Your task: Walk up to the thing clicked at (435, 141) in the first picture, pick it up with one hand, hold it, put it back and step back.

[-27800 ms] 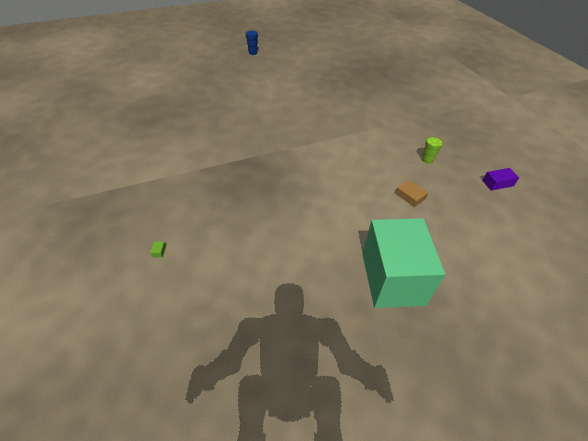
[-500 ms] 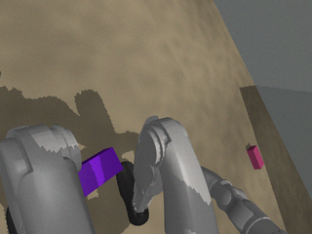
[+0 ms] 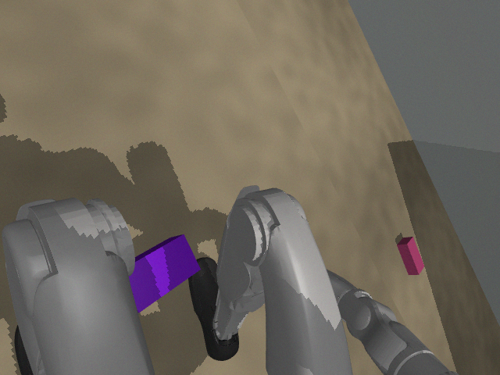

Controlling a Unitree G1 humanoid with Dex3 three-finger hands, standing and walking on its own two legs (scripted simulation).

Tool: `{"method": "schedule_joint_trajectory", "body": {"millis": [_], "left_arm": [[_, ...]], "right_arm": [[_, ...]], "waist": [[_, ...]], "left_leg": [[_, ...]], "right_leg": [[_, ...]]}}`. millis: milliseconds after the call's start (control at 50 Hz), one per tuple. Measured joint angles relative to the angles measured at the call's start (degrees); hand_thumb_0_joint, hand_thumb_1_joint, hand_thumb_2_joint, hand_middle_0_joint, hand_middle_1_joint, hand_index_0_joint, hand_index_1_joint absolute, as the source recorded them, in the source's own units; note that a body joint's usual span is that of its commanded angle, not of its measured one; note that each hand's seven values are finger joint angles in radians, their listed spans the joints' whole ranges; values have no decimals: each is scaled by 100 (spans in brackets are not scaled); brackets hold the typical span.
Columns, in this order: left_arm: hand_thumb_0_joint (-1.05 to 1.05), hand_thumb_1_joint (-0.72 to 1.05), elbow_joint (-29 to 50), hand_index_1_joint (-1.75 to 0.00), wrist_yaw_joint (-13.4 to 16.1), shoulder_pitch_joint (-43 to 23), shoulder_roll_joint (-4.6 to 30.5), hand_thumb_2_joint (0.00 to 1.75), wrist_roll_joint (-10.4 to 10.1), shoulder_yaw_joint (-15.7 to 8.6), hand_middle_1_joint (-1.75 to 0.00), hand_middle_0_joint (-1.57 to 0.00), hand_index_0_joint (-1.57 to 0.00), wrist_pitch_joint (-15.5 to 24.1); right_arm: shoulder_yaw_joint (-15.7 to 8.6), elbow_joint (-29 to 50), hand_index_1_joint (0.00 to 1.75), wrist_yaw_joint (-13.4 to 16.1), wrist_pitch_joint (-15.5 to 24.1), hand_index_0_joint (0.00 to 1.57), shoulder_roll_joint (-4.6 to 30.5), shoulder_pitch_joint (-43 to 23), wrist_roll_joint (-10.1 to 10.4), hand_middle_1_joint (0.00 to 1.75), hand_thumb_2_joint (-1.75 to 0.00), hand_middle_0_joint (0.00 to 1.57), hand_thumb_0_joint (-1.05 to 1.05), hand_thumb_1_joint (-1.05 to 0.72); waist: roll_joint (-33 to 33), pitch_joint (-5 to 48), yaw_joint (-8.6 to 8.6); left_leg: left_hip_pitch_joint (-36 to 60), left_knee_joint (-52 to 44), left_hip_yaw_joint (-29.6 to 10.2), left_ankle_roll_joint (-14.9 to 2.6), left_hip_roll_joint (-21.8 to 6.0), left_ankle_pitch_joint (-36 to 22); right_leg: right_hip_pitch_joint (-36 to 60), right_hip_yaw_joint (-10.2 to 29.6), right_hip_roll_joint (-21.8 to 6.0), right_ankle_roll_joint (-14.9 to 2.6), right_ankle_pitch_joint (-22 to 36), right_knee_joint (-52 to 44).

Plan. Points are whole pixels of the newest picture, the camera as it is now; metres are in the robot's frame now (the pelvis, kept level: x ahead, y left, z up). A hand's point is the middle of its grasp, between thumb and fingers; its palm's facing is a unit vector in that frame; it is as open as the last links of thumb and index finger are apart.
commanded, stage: settle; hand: left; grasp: from the side
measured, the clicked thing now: out of the picture +0.36 +0.35 -0.20
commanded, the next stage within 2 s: lift in 1.90 s
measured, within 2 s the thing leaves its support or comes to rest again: neither
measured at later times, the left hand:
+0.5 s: hand out of the picture +0.32 +0.36 -0.10, palm faces +0.57 -0.82 -0.02, open 10.1 cm
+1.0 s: hand out of the picture +0.31 +0.35 +0.00, palm faces +0.54 -0.84 -0.07, open 10.1 cm
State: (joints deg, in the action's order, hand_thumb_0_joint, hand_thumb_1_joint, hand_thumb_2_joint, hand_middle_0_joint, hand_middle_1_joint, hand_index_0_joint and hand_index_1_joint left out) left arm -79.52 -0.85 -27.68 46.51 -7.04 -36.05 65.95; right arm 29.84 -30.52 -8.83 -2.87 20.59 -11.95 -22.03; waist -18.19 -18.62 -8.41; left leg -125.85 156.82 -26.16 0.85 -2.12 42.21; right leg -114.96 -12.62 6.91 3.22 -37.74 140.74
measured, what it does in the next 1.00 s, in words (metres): rises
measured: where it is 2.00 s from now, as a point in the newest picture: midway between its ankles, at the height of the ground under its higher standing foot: (151, 356)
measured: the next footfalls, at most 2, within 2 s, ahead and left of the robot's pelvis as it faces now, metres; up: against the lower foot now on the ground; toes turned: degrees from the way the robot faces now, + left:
none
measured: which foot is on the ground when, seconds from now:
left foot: down 0.00-1.00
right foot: down 0.00-1.00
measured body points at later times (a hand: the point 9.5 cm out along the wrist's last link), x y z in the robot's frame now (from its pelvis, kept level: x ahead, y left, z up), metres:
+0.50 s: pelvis +0.01 -0.01 +0.02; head +0.17 +0.19 +0.39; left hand +0.29 +0.41 -0.10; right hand +0.24 -0.22 -0.02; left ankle +0.08 +0.12 -0.24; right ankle +0.14 -0.14 -0.23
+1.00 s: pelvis +0.02 -0.03 +0.06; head +0.19 +0.09 +0.45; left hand +0.28 +0.39 +0.00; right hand +0.26 -0.24 -0.05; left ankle +0.08 +0.12 -0.24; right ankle +0.14 -0.14 -0.23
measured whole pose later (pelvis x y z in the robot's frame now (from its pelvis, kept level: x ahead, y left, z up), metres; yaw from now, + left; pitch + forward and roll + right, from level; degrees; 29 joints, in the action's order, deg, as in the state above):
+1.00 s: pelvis +0.02 -0.03 +0.06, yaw +9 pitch +26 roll -9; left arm -45.2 -9.6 -19.5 26.3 -11.7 -29.5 42.1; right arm 7.3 -36.7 -5.9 -3.4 17.4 -2.3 -7.6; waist -3.9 1.3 -3.1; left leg -128.4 140.6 -13.2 3.0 -2.5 39.4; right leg -121.9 -4.6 0.8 2.9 -40.4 135.5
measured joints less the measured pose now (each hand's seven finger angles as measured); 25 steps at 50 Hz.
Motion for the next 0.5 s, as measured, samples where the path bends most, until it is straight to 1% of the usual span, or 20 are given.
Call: {"method": "schedule_joint_trajectory", "body": {"millis": [100,180,300,380,500], "left_arm": [[1,-27,318,-97,99,52,-160,94,8,-75,-100,-71,-67,-121],[0,-29,698,-99,109,123,-254,98,17,-35,-102,-71,-67,-272],[0,-31,1225,-100,26,265,-454,100,-17,166,-103,-71,-67,-617],[0,-31,1623,-100,-60,411,-669,100,-49,298,-103,-71,-67,-870],[0,-31,2194,-99,-149,557,-1021,101,-110,427,-102,-72,-68,-1268]], "right_arm": [[-85,-4,30,-8,-27,21,-14,36,39,30,-89,21,0,-87],[-209,-51,30,-1,-60,21,-50,85,87,30,-89,21,0,-87],[-495,-116,30,3,-91,21,-88,226,238,30,-89,21,0,-87],[-730,-164,30,1,-89,21,-109,340,384,30,-89,21,0,-87],[-1089,-238,30,12,-78,21,-159,499,624,30,-89,21,0,-87]], "waist": [[42,48,35],[109,152,68],[330,452,126],[499,700,182],[705,1023,276]], "left_leg": [[4,-71,29,30,10,-17],[0,-157,86,52,15,-38],[-67,-317,226,46,14,-90],[-136,-444,357,28,-2,-127],[-208,-658,572,36,-7,-190]], "right_leg": [[0,13,-43,28,-16,-30],[-11,39,-87,30,-26,-63],[-75,108,-163,11,-53,-126],[-155,181,-213,-11,-72,-169],[-273,312,-307,-25,-102,-220]]}}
